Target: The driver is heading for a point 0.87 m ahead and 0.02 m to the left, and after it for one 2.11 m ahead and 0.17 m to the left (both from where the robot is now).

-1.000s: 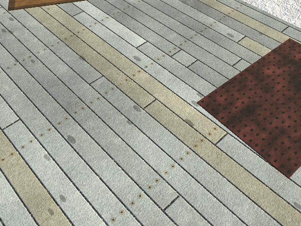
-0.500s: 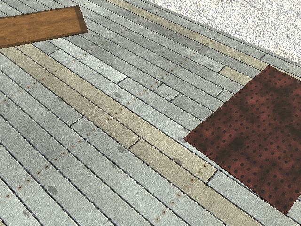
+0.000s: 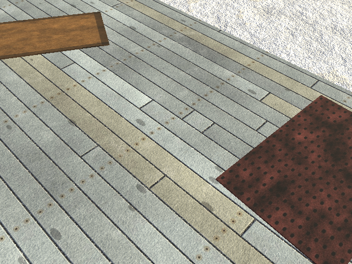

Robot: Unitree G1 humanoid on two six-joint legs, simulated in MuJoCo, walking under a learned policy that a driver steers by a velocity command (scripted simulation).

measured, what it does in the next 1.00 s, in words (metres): walks ahead: right foot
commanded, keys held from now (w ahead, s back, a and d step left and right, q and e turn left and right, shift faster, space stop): w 1.00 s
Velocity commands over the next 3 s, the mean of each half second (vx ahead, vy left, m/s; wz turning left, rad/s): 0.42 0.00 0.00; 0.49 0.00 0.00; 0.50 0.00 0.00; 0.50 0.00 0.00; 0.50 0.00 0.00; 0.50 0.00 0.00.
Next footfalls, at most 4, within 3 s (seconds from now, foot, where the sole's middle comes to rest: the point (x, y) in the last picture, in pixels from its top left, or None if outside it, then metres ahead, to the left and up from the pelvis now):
0.54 right None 0.42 -0.06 -0.78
1.10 left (157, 217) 0.74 0.11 -0.78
1.66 right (200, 161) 1.04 -0.08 -0.78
2.24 left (167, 115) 1.35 0.09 -0.78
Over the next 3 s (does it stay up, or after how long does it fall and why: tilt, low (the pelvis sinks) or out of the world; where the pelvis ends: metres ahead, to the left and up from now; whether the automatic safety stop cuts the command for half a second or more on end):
stays up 1.59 -0.03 0.00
